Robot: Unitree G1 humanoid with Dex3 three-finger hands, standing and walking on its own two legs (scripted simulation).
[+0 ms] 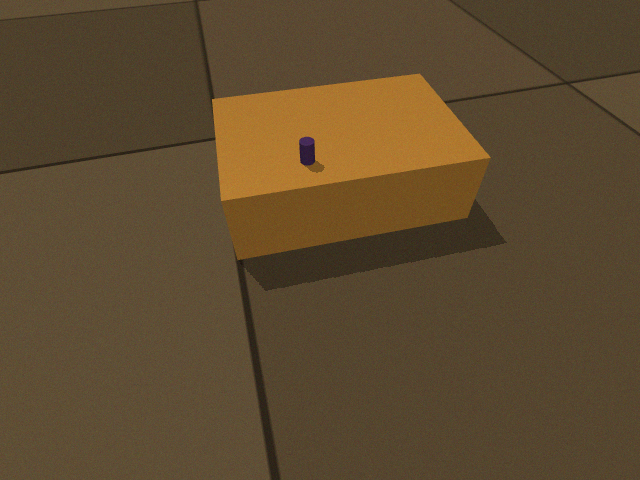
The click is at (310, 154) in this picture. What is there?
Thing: squat round
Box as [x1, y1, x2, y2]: [299, 137, 314, 165]
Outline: 303,137 299,140 300,161 301,163 308,165 314,162 314,142 313,139 310,137
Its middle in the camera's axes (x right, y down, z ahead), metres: -0.06 -0.31 +1.44
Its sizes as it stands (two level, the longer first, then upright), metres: 0.056 0.056 0.089
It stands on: a support 0.33 m high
